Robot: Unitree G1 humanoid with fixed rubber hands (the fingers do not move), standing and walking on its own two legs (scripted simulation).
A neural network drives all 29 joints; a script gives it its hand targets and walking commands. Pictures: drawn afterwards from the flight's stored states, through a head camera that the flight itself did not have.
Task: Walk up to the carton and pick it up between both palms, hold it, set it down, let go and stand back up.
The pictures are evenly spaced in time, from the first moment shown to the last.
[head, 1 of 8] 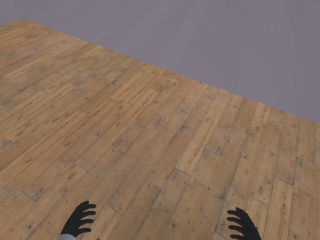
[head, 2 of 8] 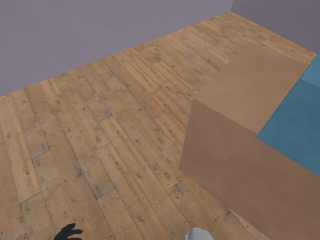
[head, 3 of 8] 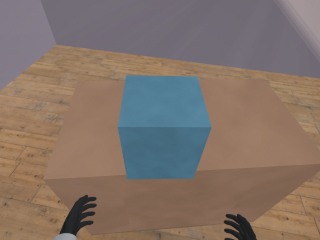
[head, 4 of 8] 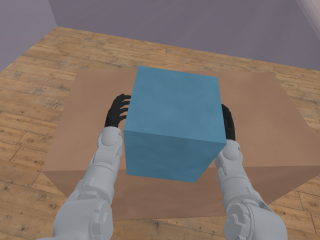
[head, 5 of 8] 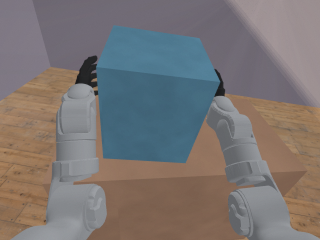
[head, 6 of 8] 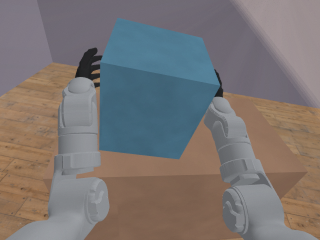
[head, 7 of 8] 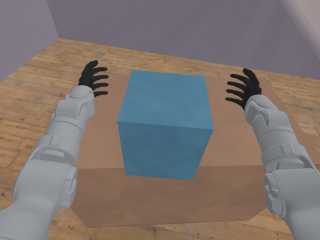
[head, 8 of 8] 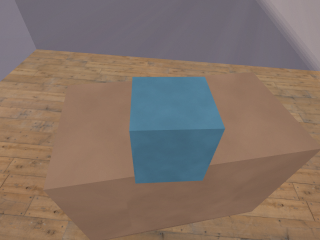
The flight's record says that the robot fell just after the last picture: no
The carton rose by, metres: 0.20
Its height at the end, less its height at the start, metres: +0.00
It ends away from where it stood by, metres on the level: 0.02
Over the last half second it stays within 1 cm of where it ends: yes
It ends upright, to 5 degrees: yes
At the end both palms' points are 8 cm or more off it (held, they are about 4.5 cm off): yes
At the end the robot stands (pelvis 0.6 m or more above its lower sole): yes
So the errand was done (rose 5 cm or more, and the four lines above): yes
